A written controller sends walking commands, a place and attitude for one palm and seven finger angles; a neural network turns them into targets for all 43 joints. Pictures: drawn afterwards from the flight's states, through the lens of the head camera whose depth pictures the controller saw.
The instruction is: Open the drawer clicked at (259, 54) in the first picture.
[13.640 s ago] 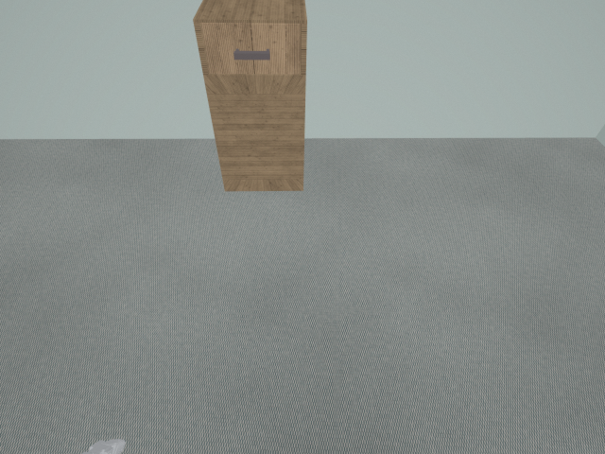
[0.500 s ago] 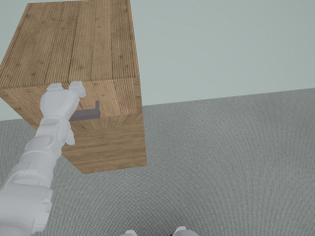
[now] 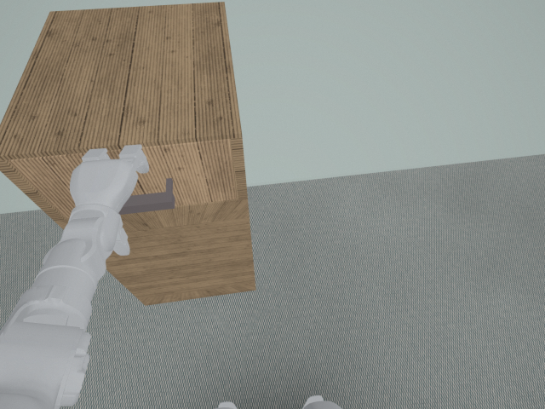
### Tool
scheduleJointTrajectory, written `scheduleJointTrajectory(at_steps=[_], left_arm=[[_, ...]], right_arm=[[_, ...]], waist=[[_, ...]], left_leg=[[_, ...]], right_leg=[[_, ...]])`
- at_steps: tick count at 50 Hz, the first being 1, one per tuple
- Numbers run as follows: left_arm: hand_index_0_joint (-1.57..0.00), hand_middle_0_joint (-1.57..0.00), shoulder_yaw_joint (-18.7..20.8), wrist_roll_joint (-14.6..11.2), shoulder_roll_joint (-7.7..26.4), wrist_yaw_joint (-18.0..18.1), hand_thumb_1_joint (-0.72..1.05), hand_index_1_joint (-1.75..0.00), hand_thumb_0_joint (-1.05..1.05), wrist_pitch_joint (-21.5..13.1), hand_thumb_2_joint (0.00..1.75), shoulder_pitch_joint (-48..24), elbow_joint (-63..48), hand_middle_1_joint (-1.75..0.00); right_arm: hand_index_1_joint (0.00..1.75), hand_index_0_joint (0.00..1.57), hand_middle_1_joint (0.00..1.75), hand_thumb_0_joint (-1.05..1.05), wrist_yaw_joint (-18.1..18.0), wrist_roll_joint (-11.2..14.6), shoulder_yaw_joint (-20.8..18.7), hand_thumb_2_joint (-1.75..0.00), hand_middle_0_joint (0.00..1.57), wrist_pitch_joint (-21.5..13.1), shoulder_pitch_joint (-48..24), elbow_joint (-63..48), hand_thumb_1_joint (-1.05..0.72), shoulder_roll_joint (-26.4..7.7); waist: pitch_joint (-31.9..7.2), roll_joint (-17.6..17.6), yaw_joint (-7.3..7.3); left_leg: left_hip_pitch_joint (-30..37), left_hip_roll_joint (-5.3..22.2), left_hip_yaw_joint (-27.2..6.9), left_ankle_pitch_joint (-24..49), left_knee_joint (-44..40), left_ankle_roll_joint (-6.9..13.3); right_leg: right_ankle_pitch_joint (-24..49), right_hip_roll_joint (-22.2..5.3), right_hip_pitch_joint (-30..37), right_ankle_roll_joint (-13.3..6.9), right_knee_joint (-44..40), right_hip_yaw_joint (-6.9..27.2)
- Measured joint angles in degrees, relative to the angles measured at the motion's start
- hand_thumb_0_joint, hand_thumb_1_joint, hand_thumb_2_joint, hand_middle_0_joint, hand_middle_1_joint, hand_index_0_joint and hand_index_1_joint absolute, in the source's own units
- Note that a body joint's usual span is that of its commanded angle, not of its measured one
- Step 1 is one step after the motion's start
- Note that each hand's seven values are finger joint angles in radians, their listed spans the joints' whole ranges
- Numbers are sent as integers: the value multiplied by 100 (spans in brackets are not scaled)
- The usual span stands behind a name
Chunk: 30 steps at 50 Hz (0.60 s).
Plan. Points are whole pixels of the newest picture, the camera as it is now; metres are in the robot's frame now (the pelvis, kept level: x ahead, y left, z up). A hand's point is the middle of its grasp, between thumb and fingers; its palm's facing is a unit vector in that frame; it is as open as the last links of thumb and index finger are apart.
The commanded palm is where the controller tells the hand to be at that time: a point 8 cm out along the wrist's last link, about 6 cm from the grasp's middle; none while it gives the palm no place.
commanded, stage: move the hooked fingers above the handle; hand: left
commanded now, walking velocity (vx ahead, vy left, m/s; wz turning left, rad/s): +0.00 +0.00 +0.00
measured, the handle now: (138, 195) +0.49 +0.24 -0.04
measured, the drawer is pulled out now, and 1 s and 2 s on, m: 0.00 0.00 0.00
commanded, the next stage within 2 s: lower the fingers behind the handle in 0.52 s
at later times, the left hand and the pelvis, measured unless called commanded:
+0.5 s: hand (110, 202) +0.44 +0.26 +0.01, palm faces -0.03 -0.03 -1.00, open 13.7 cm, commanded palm +0.42 +0.26 +0.07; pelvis +0.01 +0.01 +0.00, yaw +1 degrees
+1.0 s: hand (112, 202) +0.44 +0.25 +0.01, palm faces +0.00 -0.02 -1.00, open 13.6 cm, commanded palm +0.42 +0.26 +0.05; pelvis +0.01 +0.01 +0.00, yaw +1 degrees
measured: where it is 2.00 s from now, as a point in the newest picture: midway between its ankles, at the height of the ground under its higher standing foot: outside the picture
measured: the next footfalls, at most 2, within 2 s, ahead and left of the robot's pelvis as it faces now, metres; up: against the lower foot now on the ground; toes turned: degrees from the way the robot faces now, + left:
none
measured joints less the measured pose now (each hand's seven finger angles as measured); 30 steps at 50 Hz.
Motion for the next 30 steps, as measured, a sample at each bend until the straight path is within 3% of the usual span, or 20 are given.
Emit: scheduleJointTrajectory(at_steps=[30], left_arm=[[-34,-36,-129,-39,-200,-49,-49,-121,0,206,30,185,-171,-121]], right_arm=[[30,20,30,1,139,-52,-108,-90,21,-25,54,86,-90,74]], waist=[[-44,22,138]], left_leg=[[251,-73,-29,-107,-54,82]], right_leg=[[-109,-72,297,65,-108,-20]])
